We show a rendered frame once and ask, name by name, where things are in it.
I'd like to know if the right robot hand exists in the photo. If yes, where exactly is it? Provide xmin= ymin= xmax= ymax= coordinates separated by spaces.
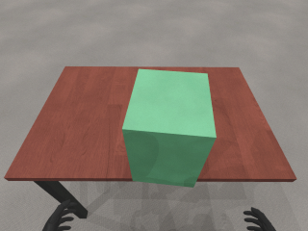
xmin=244 ymin=207 xmax=276 ymax=231

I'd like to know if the carton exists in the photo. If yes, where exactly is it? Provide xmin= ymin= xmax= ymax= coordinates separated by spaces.
xmin=122 ymin=68 xmax=217 ymax=188

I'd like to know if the left robot hand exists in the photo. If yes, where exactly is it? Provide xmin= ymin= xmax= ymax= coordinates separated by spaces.
xmin=42 ymin=199 xmax=78 ymax=231

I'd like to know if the table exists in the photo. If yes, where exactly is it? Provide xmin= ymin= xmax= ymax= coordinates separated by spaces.
xmin=4 ymin=66 xmax=297 ymax=218

